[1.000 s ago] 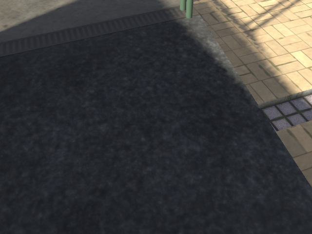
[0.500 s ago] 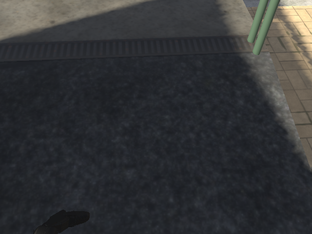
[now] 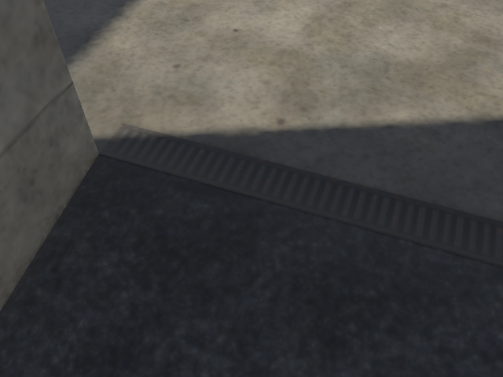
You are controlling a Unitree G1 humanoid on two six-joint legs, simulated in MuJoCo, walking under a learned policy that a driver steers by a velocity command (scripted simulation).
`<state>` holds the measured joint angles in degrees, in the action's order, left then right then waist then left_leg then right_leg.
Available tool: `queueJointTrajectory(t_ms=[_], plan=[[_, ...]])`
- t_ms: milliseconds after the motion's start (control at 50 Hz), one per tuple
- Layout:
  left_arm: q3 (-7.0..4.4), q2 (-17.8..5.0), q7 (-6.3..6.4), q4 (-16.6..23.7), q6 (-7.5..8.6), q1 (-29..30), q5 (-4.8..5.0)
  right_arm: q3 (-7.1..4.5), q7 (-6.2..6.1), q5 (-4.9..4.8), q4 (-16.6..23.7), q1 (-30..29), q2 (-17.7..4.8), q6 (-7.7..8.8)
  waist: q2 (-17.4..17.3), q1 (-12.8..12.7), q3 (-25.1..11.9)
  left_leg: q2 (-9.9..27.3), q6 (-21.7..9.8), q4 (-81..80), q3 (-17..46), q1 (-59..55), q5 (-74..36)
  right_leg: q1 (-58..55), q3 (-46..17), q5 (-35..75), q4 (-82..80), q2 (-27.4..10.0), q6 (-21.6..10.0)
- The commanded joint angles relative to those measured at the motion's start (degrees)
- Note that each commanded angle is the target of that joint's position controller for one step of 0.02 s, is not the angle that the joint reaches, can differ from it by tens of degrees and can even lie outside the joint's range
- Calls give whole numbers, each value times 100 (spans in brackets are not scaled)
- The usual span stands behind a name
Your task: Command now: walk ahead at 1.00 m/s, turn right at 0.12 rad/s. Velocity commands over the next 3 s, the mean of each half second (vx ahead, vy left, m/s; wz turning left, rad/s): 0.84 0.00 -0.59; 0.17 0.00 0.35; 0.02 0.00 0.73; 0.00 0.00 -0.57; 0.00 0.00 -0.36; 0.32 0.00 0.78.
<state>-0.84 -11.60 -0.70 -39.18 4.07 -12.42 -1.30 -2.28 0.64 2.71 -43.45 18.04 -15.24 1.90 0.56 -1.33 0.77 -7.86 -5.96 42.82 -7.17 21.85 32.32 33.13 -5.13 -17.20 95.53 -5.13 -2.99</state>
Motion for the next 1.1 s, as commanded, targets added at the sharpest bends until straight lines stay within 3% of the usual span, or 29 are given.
queueJointTrajectory(t_ms=[20, 100, 120, 160, 200, 240, 260, 280, 300, 320, 340, 360, 400, 420, 480, 520, 580, 600, 620, 640, 660, 720, 780, 860, 960, 1000, 1020, 1060, 1100], plan=[[-15, -206, -110, 361, -238, -121, 51, -86, 15, -59, 29, 375, -290, 430, 226, -150, 86, 1984, -106, -2857, 2215, -747, -1164, 1824, -287, -31, 466, 17, -206], [93, -112, -101, 756, -337, 869, 123, -22, 53, -56, -139, 346, -412, 555, -404, -103, 558, 1497, 402, -3748, 310, -511, -4045, 1907, 489, 489, -1093, 422, -231], [48, -275, -95, 669, -339, 1097, 94, 52, 26, -105, -257, 487, -111, 541, -67, 20, 686, 1162, 498, -3774, -235, -856, -5087, 1934, 850, 566, -1336, 582, -273], [98, -312, -143, 439, -378, 677, 136, 94, -71, -153, -86, 24, -254, 500, -155, -287, -3, 984, 640, -3720, -821, -861, -7490, 378, 1640, 1010, -2388, 847, -432], [66, -512, -180, 548, -403, 607, 114, -27, -243, -179, -61, 352, -829, 618, -783, -419, -245, 1638, 553, -2965, -649, -1578, -10519, -418, 2122, 655, -3220, 949, -551], [-181, -1029, -114, 59, -488, -1010, 159, -180, -382, -44, 100, -86, -1162, 453, -1126, -1225, -1109, 1928, 503, -983, -459, -2231, -11572, -1679, 1971, -83, -3600, 1297, -746], [-380, -1437, -106, -173, -476, -2063, 161, -287, -373, -64, 273, -518, -1382, 356, -984, -1795, -1472, 1883, 530, 1182, -366, -2113, -11243, -2547, 1405, -100, -4448, 1277, -1118], [-537, -1576, -123, -384, -360, -2555, 200, -284, -250, -193, 402, -1039, -1140, 300, -33, -2147, -1223, 919, 530, 4168, -412, -1036, -6421, -3437, 366, 955, -6424, 888, -1624], [-574, -1641, -80, -633, -365, -2051, 217, 82, -77, 3, 855, -1520, 105, 435, 1458, -1226, -281, -57, 568, 6167, 151, 1658, -876, -3822, -492, 2931, -5509, 706, -1699], [-423, -1342, -66, -335, -328, -1436, 146, 284, -38, 71, 1262, -667, 588, 506, 796, -160, -907, 211, 537, 6700, 980, 2411, -821, -4094, -1945, 4113, -5760, 317, -1966], [-404, -1245, 55, -123, -347, -1212, 2, 338, 33, -1, 1477, -141, 342, 572, 674, 100, -1508, 230, 515, 6429, 1435, 2870, -923, -4520, -3759, 2090, -7153, -354, -2368], [-384, -1004, 143, -59, -331, -977, -81, 308, 27, 3, 1391, -312, -6, 595, -187, 224, -655, 435, 563, 6131, 1429, 3176, -955, -3794, -4187, 1325, -7821, -498, -2242], [-373, -1026, 177, -138, -170, -880, -21, 314, -48, 154, 1588, -1010, -97, 438, -959, 339, 129, 628, 685, 5790, 1360, 3187, -827, -2472, -3032, 2503, -7583, -123, -1946], [-163, -487, 39, 86, 74, -687, 267, 298, -37, -180, 1849, -1224, -67, 575, -1226, 464, 192, 541, 731, 5642, 1547, 2883, -785, -1925, -2964, 2018, -7820, 91, -1818], [-223, -808, 185, 52, 51, -351, 422, 382, -98, -60, 2248, -2009, -11, 578, -974, 508, 378, 767, 912, 2761, 637, 1993, -1099, -766, -1578, 3484, -7798, 845, -1179], [-289, -933, 453, -274, -239, -945, 369, 539, -150, -97, 2370, -2456, 488, 504, -335, 121, -409, 244, 1056, 600, -218, 197, -1982, -602, -665, 5136, -7279, 1310, -558], [-349, -1347, 603, -263, -372, -921, 231, 131, -143, -396, 1759, -1063, -367, 298, 873, 744, -1737, -245, 794, -986, -281, -897, -3398, -2605, -772, 7591, -5883, 812, 7], [-372, -1382, 537, -26, -311, -438, 59, 21, -126, -410, 1230, -12, -610, 272, 566, 1186, -1972, 78, 369, -1599, 242, -1833, -4345, -2593, -640, 6689, -4570, 929, 330], [-240, -744, 405, 1, -310, -853, -204, 37, -79, -264, 638, 864, -611, 269, -1480, 921, -2616, 1844, -943, -866, 2624, -4107, -7443, -675, -425, -1099, -2023, 1631, 911], [-147, -681, 185, -93, -188, -1665, -160, 68, -64, -74, 681, 603, -421, 234, -1454, 561, -3030, 2368, -1542, -1226, 4593, -4317, -8025, -53, -988, -1902, -698, 1647, 949], [-169, -790, 45, 67, -128, -1425, 49, -28, -120, -36, 1014, -301, -577, 244, -954, 238, -2299, 2456, -1730, -1613, 4916, -3628, -6590, 580, -846, -1567, -331, 1374, 976], [-63, -603, 97, 954, -144, 478, -130, -84, -265, -395, 1247, -977, -534, 235, 576, 72, -687, 1421, -1095, -2276, 3964, -1526, -4199, 760, -415, -905, -889, 1082, 684], [7, -476, 169, 1058, -217, 376, 7, -104, -232, -456, 1204, -943, -452, 96, -11, -208, -611, 933, -867, -2349, 3423, -1027, -4051, 408, -306, -672, -2450, 948, 704], [65, -351, 273, 1164, -334, 951, 153, -296, -398, -453, 1155, -609, -967, -266, -609, -88, -1072, 750, -620, -2157, 3456, -467, -4065, -717, -28, -841, -4757, 1243, 872], [-207, -798, 273, 829, -343, 670, 218, -370, -383, -553, 1303, -589, -877, -448, -974, -165, -1202, 535, -11, -1502, 3689, 149, -2442, -2524, -271, 717, -7077, 920, 543], [-249, -1065, 319, 1002, -496, 655, 6, -242, -311, -422, 1154, 460, -302, -431, 1008, 295, -1614, -383, 521, 789, 2327, 1715, 1116, -4043, -2290, 1702, -7043, -1563, -711], [-319, -1182, 312, 1001, -506, 975, -198, -327, -268, -492, 1442, 245, -707, -315, 2142, 401, -1503, 125, 780, 1865, 1800, 2502, 650, -3458, -3396, 745, -7843, -2362, -1442], [-171, -513, 432, 1110, -437, 1497, -155, -535, -387, -490, 1107, -15, -1310, -404, 975, 380, -631, 586, 1120, 3190, 1463, 2181, -562, -2343, -1876, 509, -7754, -1252, -979], [-90, -398, 487, 1102, -439, 1644, 6, -453, -388, -376, 1041, 244, -1002, -567, 538, 516, -534, 649, 1304, 4152, 1187, 1828, -1031, -1810, -701, 1703, -7525, -780, -834]])
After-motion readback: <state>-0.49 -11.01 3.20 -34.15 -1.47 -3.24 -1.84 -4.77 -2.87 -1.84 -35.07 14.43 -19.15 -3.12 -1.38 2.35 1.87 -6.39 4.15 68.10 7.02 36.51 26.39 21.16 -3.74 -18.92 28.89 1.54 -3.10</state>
